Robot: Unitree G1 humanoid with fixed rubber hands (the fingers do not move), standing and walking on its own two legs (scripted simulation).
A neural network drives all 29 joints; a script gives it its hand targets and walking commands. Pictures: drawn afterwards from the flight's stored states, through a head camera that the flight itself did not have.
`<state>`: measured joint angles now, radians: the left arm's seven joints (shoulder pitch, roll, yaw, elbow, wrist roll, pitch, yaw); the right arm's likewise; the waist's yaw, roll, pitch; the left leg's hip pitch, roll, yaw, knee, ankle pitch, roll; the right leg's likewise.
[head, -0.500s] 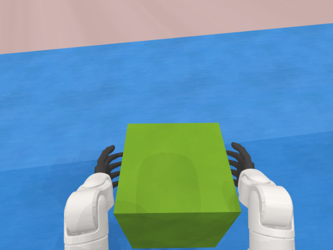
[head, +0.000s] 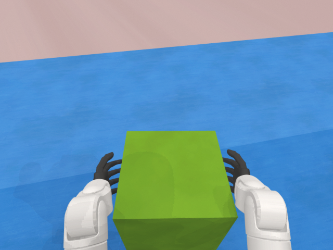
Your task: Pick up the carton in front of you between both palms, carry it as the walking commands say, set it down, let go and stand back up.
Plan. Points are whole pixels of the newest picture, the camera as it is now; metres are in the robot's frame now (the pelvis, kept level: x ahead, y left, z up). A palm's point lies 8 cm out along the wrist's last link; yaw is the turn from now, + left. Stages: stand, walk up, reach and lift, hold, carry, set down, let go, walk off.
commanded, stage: carry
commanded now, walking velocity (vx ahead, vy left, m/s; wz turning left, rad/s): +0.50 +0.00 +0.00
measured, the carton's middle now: (171, 195) +0.27 +0.00 -0.02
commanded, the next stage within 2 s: none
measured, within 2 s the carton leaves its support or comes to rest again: neither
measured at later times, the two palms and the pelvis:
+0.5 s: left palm (128, 78) +0.60 +0.12 +0.08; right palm (221, 75) +0.62 -0.18 +0.07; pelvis +0.34 -0.05 +0.00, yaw +4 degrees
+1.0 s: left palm (124, 40) +0.88 +0.16 +0.05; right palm (197, 38) +0.89 -0.14 +0.06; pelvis +0.61 +0.00 +0.00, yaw +1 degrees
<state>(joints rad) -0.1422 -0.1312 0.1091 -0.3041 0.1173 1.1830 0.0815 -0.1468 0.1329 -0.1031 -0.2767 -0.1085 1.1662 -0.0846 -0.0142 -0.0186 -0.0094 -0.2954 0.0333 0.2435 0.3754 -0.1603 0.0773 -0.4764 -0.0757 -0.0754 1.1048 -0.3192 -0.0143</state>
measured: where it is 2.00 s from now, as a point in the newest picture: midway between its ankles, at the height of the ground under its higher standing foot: (165, 180)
